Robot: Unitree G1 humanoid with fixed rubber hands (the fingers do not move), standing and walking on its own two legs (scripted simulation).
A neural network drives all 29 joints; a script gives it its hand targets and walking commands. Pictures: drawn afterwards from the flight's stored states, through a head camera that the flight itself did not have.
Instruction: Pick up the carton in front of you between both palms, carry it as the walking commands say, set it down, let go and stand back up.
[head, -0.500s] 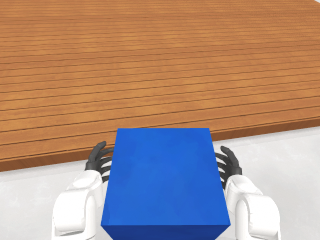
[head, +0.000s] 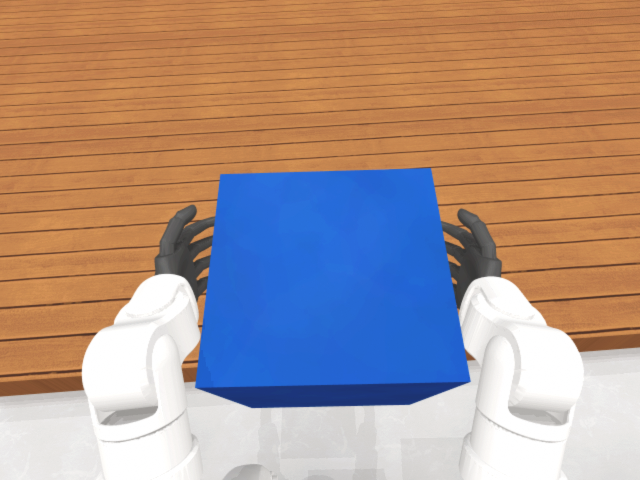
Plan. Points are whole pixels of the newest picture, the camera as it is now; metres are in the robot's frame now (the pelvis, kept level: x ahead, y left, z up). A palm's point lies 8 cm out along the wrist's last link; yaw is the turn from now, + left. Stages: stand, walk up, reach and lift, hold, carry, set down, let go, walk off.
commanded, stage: carry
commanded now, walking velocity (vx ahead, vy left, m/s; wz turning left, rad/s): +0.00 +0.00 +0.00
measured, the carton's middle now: (328, 305) +0.30 +0.01 +0.07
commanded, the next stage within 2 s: none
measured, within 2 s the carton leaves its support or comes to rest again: neither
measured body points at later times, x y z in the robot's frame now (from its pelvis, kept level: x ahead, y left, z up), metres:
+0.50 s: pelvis +0.17 +0.02 -0.01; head +0.27 +0.01 +0.43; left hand +0.57 +0.16 +0.11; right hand +0.56 -0.15 +0.10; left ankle +0.21 +0.10 -0.73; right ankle +0.05 -0.08 -0.73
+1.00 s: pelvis +0.23 -0.05 -0.01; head +0.24 -0.06 +0.44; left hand +0.57 +0.09 +0.10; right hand +0.57 -0.21 +0.10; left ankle +0.20 +0.09 -0.74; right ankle +0.21 -0.12 -0.74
